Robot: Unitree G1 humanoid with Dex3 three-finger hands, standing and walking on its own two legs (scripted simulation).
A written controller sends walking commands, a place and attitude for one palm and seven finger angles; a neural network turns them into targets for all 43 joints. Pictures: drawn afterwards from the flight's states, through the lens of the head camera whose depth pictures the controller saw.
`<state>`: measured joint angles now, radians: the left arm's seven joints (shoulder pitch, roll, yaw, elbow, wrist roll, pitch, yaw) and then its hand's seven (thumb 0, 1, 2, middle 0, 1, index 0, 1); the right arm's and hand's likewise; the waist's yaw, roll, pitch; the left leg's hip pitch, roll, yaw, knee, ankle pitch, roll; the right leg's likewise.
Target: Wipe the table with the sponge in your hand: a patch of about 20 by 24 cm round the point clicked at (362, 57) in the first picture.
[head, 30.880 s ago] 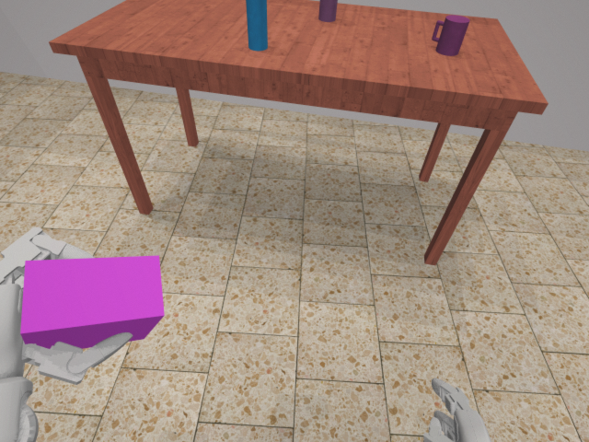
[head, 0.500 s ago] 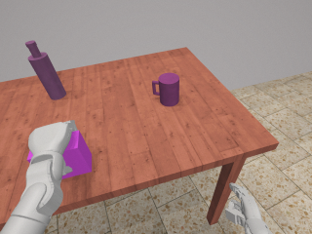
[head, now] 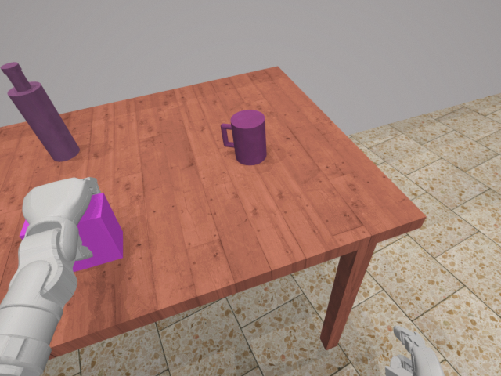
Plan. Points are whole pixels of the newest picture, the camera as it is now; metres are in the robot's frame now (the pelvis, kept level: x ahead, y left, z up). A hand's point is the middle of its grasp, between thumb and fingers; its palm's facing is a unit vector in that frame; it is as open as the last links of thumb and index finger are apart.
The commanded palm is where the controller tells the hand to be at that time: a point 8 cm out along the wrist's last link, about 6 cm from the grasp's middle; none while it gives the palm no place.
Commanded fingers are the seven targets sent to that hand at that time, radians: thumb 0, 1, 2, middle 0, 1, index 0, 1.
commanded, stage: wipe forward along the first lane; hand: left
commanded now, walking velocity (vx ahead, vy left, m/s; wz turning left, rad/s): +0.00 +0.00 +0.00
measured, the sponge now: (82, 241) +0.29 +0.34 +0.06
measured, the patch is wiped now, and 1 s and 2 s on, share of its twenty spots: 0.05 0.25 0.50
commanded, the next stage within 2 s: slide across to the middle lane in 0.76 s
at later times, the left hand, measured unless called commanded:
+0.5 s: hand (73, 199) +0.35 +0.36 +0.11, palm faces -0.08 +0.01 -1.00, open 10.1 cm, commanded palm +0.34 +0.36 +0.14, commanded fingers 0.00 0.10 1.30 -1.20 -1.60 -1.20 -1.60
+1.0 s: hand (75, 181) +0.40 +0.39 +0.11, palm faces -0.08 +0.03 -1.00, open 10.1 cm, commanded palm +0.37 +0.35 +0.15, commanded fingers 0.00 0.10 1.30 -1.20 -1.60 -1.20 -1.60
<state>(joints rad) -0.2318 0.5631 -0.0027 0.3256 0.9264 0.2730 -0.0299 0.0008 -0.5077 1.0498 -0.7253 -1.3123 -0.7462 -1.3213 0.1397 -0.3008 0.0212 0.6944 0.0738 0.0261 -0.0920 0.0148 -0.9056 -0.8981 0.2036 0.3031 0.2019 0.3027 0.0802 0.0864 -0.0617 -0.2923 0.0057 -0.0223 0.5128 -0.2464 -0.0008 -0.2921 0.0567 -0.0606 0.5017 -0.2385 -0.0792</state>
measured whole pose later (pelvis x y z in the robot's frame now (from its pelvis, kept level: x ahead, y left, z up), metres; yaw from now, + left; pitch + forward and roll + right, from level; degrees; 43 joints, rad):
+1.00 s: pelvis +0.02 +0.05 +0.00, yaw +0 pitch +8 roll -1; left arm -0.60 0.61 -0.05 0.73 1.00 0.18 0.01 0.01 -0.53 1.07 -0.73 -1.31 -0.75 -1.33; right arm 0.22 -0.29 0.00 0.69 0.09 0.08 -0.07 0.01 -0.91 -0.90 0.20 0.30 0.20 0.30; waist 0.04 0.06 -0.10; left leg -0.40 -0.04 -0.01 0.51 -0.25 0.05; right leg -0.37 0.02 -0.05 0.46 -0.22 -0.02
